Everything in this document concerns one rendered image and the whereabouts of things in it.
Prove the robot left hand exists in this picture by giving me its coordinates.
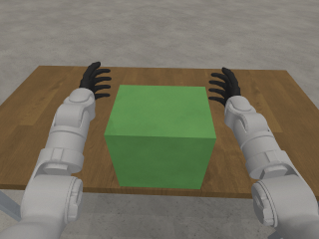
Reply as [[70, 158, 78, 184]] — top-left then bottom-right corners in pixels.
[[79, 62, 112, 100]]

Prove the left robot upper arm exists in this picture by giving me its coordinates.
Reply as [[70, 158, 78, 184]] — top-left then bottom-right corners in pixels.
[[0, 174, 84, 239]]

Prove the right robot upper arm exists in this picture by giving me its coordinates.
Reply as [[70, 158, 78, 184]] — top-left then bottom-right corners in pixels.
[[251, 174, 319, 239]]

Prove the table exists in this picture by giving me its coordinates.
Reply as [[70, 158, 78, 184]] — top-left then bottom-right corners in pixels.
[[0, 65, 319, 239]]

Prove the robot right hand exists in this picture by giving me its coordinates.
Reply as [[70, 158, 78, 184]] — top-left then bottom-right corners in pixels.
[[208, 67, 241, 107]]

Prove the right robot forearm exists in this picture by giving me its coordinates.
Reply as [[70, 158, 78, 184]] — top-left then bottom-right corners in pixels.
[[224, 96, 319, 214]]

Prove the carton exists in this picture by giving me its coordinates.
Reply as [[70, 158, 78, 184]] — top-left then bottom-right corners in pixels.
[[104, 85, 216, 189]]

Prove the left robot forearm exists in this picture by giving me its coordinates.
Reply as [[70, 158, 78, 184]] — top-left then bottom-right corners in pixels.
[[20, 88, 96, 218]]

